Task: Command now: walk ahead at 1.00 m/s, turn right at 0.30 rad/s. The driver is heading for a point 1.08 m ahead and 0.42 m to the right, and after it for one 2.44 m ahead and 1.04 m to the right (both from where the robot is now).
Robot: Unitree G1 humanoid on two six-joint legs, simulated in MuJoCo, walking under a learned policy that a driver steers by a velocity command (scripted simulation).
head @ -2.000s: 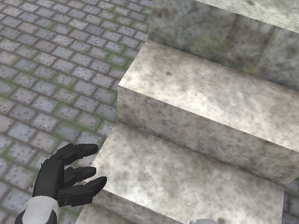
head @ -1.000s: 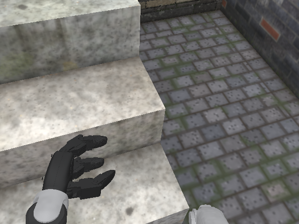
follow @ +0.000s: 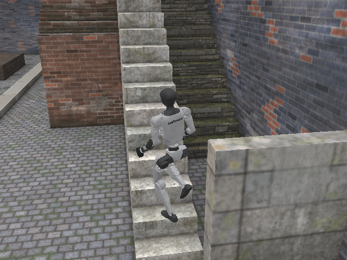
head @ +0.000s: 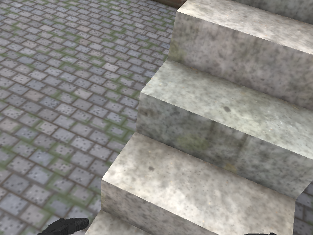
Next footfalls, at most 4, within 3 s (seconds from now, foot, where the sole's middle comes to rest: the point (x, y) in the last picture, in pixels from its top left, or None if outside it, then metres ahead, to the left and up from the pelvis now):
0.50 right None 0.19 -0.01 -0.57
1.06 right None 0.28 0.05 -0.58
1.38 right None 0.32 -0.03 -0.56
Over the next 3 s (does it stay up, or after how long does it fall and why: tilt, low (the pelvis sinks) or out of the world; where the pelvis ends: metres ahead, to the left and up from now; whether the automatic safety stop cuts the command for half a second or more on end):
falls after 1.50 s (tilt)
